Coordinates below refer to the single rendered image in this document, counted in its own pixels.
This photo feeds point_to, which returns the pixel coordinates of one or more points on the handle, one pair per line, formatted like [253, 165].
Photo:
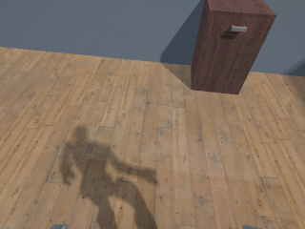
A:
[236, 28]

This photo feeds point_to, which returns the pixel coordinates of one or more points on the drawer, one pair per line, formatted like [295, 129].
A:
[222, 24]

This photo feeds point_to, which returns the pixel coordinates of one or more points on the cabinet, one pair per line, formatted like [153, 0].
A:
[222, 62]

